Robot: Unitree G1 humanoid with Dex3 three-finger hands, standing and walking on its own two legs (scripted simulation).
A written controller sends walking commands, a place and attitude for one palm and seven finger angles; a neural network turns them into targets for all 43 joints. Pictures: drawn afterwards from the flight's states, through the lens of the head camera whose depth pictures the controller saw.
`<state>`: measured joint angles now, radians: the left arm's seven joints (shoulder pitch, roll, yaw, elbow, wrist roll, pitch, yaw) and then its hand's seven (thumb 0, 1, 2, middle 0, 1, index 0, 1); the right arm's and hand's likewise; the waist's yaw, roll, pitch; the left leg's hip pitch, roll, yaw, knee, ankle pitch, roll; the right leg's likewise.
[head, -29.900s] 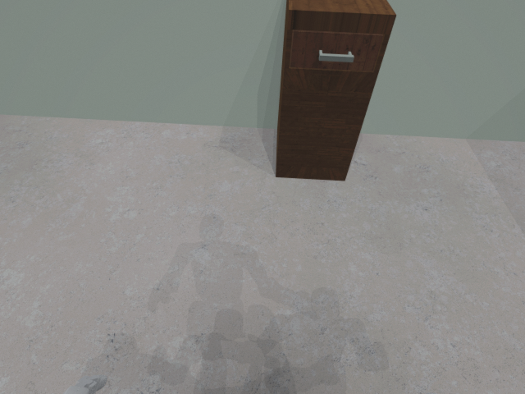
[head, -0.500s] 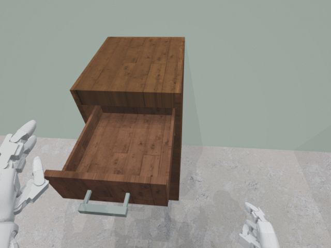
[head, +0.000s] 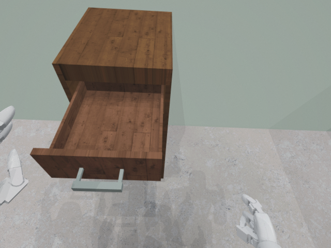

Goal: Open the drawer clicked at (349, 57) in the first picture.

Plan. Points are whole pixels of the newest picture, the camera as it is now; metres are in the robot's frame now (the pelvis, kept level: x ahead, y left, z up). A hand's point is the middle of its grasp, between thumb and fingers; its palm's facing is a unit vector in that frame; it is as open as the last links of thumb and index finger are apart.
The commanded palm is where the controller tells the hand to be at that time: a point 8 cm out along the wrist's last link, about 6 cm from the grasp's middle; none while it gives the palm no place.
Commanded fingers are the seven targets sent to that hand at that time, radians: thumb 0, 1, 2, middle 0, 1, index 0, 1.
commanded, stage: step back with the hand held close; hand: left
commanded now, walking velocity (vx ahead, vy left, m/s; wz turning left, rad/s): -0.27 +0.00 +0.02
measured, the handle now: (99, 179) +0.29 +0.20 -0.06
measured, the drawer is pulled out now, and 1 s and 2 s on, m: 0.29 0.29 0.29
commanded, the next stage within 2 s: stop stepping back and stand still in 0.50 s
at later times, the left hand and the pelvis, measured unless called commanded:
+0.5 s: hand out of the picture +0.10 +0.19 +0.17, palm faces +0.32 -0.84 -0.43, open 7.4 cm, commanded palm +0.04 +0.23 +0.19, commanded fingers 0.00 0.90 0.90 -0.20 -0.30 -0.20 -0.30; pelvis -0.11 -0.03 +0.00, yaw -4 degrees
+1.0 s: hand out of the picture -0.02 +0.17 +0.18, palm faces +0.36 -0.81 -0.47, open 7.4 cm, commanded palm -0.07 +0.22 +0.19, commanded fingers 0.00 0.90 0.90 -0.20 -0.30 -0.20 -0.30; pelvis -0.21 -0.06 +0.00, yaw -1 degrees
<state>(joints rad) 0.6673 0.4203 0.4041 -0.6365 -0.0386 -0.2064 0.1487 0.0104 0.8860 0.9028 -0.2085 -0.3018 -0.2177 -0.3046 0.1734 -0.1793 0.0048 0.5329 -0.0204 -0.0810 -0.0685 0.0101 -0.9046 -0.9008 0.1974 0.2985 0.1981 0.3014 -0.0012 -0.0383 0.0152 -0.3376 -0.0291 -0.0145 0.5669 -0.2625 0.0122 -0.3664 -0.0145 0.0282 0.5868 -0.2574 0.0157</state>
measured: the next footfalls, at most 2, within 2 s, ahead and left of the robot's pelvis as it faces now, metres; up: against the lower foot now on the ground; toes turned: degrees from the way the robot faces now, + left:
right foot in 0.52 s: -0.16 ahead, -0.16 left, +0.00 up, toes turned -3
left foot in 0.86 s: -0.21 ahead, +0.06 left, +0.00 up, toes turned +1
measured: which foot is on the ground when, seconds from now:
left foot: down 0.00-0.54, up 0.56-0.84, down 0.86-1.00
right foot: down 0.00-0.26, up 0.28-0.50, down 0.52-1.00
